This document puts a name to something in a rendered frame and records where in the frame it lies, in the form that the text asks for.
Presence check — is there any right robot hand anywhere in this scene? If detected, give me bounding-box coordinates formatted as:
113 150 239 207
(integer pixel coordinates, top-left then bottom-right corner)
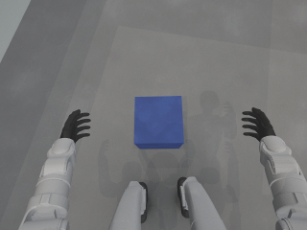
241 107 276 142

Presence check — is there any left robot forearm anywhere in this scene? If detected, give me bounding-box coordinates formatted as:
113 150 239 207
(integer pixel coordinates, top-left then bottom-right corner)
17 138 77 230

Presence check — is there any carton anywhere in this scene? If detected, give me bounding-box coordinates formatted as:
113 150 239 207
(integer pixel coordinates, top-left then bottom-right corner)
133 96 184 150

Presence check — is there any robot left foot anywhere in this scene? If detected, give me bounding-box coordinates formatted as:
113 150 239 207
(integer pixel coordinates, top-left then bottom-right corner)
139 182 148 223

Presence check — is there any right robot forearm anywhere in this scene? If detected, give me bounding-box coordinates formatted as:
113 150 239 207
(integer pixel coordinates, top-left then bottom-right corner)
259 135 307 220

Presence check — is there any left robot hand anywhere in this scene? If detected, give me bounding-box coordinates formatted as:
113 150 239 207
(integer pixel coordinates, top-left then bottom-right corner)
60 109 91 144

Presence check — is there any robot foot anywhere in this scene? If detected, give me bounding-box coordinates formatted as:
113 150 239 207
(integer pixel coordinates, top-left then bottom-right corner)
139 182 148 223
177 177 190 219

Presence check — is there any robot right foot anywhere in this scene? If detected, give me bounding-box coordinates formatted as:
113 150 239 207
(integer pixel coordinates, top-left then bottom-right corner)
177 177 190 219

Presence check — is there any robot right upper arm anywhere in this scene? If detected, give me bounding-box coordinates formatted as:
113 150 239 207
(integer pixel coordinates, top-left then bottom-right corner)
275 218 307 230

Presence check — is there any robot left upper arm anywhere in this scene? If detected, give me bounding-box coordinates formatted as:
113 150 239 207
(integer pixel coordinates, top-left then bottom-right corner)
20 218 70 230

